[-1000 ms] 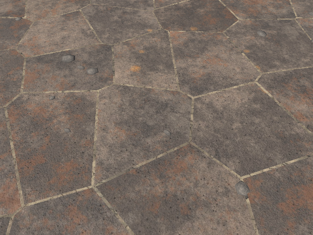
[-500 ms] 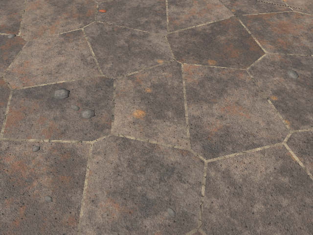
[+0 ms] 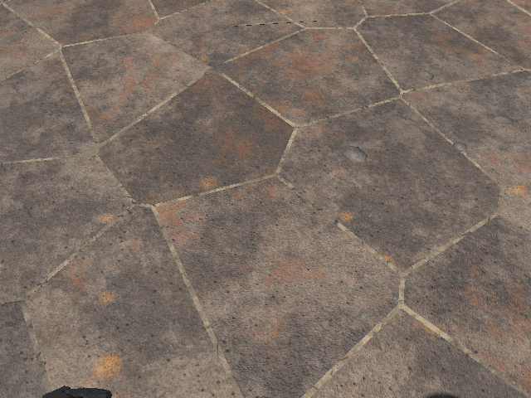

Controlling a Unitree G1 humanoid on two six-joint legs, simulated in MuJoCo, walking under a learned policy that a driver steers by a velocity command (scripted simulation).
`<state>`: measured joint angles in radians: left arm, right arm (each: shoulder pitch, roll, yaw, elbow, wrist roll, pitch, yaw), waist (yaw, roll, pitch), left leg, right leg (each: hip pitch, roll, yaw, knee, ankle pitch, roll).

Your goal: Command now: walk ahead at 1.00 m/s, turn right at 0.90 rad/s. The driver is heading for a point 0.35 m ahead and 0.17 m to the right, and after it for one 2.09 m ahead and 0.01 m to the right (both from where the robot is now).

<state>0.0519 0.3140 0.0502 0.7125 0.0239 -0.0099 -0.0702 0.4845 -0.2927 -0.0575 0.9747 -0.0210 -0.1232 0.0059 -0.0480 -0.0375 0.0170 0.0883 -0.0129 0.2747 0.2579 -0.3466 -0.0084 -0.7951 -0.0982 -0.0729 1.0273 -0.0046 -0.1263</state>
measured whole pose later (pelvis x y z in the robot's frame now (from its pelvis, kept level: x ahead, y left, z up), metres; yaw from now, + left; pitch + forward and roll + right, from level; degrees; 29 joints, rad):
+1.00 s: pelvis +0.93 -0.15 +0.00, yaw +0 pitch +3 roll +0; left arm -0.07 0.25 -0.06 0.57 0.04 -0.09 -0.03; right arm 0.52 -0.30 -0.08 0.85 0.01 -0.06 0.02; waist -0.16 0.00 0.01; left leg 0.08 -0.12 -0.28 0.31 -0.41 0.11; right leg -0.60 -0.05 0.07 0.50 0.00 0.02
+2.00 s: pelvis +1.84 +0.03 -0.03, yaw +13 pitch +0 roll +0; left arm 0.25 0.31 0.06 0.79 0.02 -0.02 -0.04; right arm 0.30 -0.28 -0.02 0.82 -0.04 -0.08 -0.01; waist 0.03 0.00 0.05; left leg -0.13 -0.03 0.04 1.29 -0.38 0.01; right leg -0.48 0.14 -0.09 0.67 -0.21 -0.19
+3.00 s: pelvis +2.18 +0.12 +0.01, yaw -12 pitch +0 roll +0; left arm 0.14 0.21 0.00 0.70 0.03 0.03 0.03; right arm 0.33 -0.27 -0.05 0.76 0.00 0.06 0.02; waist -0.04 0.02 0.02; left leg -0.35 0.00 0.03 0.86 -0.48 -0.02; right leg -0.25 0.00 -0.08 0.48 -0.24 -0.04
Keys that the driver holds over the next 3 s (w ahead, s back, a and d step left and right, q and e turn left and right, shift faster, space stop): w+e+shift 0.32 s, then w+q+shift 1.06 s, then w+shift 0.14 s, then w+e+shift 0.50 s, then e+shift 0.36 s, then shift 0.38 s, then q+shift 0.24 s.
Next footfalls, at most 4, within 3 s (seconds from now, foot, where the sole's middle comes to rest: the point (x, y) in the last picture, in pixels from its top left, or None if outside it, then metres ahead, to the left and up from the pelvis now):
0.16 right None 0.33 -0.05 -0.77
0.60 left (282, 290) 0.80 -0.05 -0.77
1.04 right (354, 192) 1.16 -0.31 -0.77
1.48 left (260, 124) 1.52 -0.02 -0.77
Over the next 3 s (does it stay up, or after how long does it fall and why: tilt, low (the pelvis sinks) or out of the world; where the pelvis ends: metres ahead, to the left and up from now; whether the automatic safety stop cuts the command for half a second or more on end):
stays up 2.18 0.12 0.01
